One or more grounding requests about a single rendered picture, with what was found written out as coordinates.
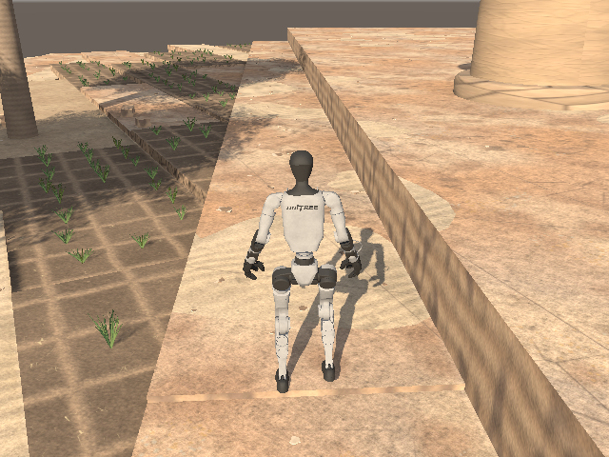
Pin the left robot upper arm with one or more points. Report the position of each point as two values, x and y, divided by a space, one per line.
273 201

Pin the robot left forearm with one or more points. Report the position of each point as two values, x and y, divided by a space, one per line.
254 250

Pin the right robot upper arm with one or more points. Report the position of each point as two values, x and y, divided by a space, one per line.
332 200

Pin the right robot hand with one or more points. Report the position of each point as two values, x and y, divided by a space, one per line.
356 265

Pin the right robot shin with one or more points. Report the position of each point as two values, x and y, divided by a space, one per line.
328 335

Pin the left robot hand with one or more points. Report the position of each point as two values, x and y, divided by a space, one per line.
247 267

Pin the robot right forearm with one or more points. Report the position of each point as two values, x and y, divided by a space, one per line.
349 249

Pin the robot left foot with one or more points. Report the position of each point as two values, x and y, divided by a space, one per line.
282 385

